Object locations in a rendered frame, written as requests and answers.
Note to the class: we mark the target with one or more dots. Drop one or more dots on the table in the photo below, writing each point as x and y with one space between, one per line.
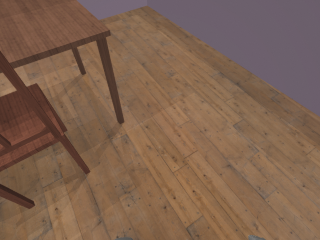
31 30

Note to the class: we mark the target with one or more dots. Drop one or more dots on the chair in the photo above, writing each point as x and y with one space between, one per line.
28 125

